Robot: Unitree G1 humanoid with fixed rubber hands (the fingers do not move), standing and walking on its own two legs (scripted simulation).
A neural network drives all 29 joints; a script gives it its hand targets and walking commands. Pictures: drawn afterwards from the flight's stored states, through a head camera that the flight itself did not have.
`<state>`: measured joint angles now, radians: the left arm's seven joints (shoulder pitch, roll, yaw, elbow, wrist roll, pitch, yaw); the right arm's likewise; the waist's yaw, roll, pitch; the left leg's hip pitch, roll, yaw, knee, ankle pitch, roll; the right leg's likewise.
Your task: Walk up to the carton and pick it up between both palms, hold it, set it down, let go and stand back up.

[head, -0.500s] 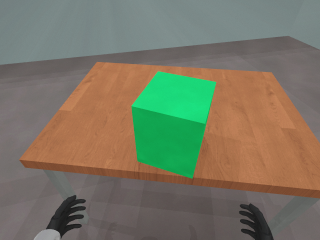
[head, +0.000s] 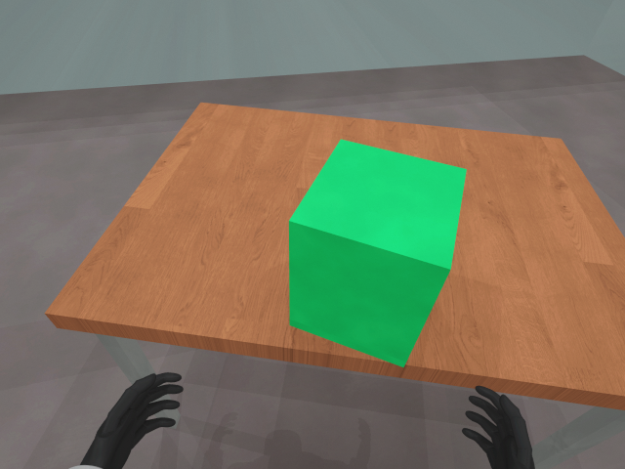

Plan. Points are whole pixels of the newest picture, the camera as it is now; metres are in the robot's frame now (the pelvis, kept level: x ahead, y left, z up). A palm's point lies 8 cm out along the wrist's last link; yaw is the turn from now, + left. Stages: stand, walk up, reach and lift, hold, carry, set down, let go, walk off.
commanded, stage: reach and lift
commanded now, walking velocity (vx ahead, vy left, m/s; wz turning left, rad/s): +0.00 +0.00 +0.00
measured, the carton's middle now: (372, 252) +0.44 -0.08 +0.02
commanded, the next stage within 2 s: none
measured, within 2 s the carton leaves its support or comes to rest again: neither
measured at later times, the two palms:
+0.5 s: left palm (116, 405) +0.19 +0.24 +0.05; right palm (517, 436) +0.16 -0.19 +0.05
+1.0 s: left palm (150, 321) +0.27 +0.21 +0.09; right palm (552, 378) +0.20 -0.22 +0.10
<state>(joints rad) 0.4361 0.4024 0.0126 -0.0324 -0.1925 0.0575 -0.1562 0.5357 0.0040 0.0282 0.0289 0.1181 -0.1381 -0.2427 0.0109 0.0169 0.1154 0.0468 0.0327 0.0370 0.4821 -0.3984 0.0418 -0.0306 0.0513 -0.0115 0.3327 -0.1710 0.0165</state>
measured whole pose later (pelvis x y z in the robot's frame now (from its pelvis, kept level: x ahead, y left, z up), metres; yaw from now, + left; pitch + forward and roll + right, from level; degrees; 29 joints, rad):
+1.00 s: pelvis +0.00 +0.01 +0.00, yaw -1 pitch -6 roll -4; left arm 0.06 0.36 0.05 -0.29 -0.25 0.52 -0.10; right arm 0.24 -0.18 -0.11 -0.31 0.28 0.37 -0.24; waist -0.04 -0.01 0.11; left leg 0.05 0.01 0.05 0.42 -0.36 0.05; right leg -0.03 0.04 0.05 0.25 -0.12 0.03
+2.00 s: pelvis -0.04 -0.01 +0.00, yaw +1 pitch -1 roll -2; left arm -0.80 0.46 -0.03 0.66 -0.27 0.42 -0.12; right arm -0.57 -0.10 -0.17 0.40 0.21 0.39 -0.25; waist -0.18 -0.03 0.00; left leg -0.16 0.00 0.00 0.48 -0.31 0.04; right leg -0.22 0.03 -0.01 0.33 -0.10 0.01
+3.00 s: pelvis -0.04 -0.04 +0.00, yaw +2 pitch +11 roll -1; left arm -1.16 0.41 -0.08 1.37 -0.22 0.06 -0.06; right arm -0.92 -0.06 -0.18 1.00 0.18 0.10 -0.27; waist -0.27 -0.05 -0.12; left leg -0.41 0.01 -0.02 0.48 -0.26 0.00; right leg -0.47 0.03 -0.04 0.34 -0.06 -0.02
